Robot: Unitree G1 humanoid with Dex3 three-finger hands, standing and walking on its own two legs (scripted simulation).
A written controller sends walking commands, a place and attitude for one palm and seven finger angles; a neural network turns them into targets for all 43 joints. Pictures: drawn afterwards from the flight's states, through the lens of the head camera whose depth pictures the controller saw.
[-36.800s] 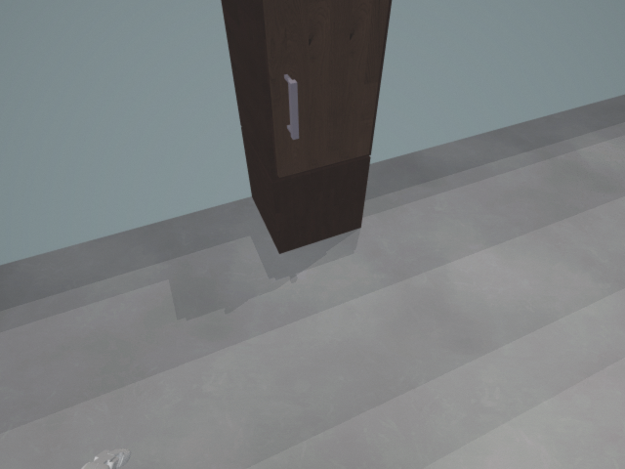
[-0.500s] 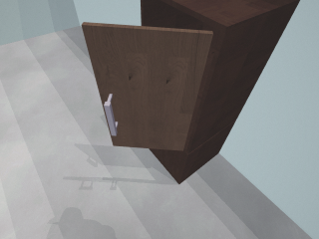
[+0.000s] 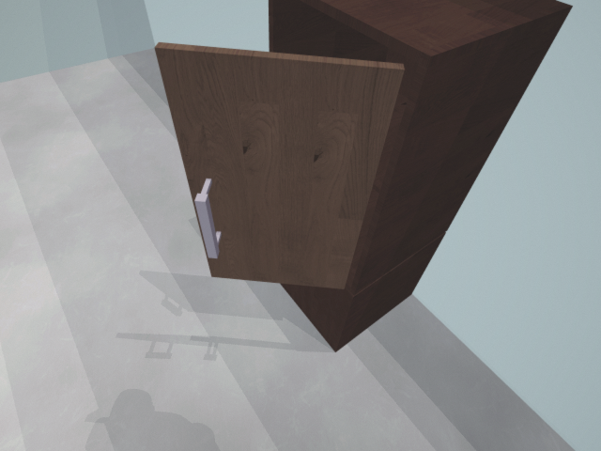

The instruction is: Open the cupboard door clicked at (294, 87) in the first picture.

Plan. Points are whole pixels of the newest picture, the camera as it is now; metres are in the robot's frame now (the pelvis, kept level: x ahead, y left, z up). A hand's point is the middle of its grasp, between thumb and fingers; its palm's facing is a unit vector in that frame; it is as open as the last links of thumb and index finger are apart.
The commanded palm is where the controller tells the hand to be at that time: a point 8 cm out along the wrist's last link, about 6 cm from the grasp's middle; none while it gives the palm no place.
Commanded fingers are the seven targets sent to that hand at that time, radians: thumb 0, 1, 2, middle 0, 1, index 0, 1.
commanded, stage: look again from close up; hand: left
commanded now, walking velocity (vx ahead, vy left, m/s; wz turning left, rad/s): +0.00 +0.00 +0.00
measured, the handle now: (210, 220) +0.54 +0.21 -0.09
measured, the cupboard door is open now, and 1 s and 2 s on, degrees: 49 49 49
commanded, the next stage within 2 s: raise the hand with hooked fingers in 0.54 s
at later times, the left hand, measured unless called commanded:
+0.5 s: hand out of the picture -0.01 +0.20 -0.17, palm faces -0.02 -0.97 -0.24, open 7.4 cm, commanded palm none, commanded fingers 0.00 0.90 0.90 -0.20 -0.30 -0.20 -0.30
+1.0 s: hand (164, 448) +0.14 +0.18 -0.06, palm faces -0.04 -1.00 -0.04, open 8.3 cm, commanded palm +0.09 +0.25 -0.08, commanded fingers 0.00 0.46 0.71 -0.23 -0.58 -0.23 -0.58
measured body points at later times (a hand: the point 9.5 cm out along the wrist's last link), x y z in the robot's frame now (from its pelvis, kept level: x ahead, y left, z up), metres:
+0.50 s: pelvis -0.03 +0.01 -0.01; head -0.02 -0.01 +0.44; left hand -0.01 +0.25 -0.16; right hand -0.02 -0.22 -0.17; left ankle -0.05 +0.12 -0.74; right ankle -0.05 -0.12 -0.74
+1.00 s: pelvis -0.07 -0.02 -0.08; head -0.03 -0.01 +0.37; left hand +0.13 +0.23 -0.05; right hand +0.15 -0.28 -0.11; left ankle -0.05 +0.12 -0.74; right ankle -0.05 -0.12 -0.74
